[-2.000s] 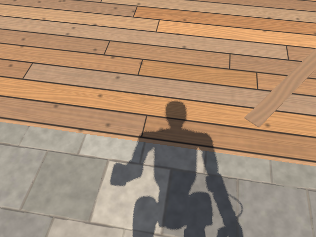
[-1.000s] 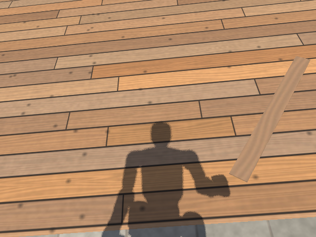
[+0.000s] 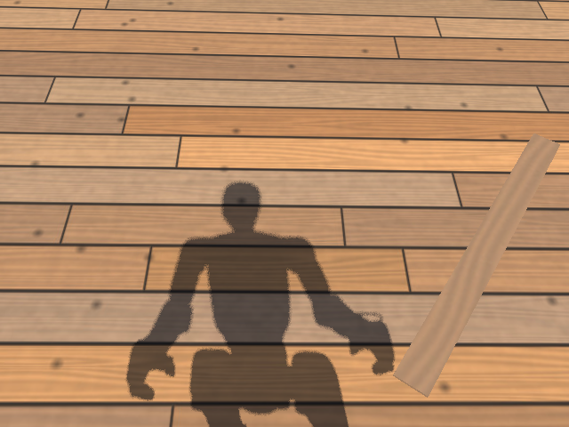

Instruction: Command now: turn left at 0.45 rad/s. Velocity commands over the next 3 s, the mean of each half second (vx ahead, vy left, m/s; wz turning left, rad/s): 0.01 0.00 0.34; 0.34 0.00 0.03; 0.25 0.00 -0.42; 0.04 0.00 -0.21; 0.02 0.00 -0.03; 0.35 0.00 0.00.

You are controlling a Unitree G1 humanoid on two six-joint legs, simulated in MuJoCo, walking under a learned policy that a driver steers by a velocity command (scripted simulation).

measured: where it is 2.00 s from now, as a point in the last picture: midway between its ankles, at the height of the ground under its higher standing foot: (248, 419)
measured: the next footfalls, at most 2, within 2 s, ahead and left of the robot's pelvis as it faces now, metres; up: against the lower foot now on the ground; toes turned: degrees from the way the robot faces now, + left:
right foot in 0.44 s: +0.10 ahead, -0.14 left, +0.00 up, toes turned +13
left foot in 0.78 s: +0.12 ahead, +0.14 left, +0.00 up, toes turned +12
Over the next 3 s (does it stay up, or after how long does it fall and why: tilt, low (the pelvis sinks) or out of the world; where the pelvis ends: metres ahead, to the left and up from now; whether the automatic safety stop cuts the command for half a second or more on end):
stays up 0.63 0.07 0.02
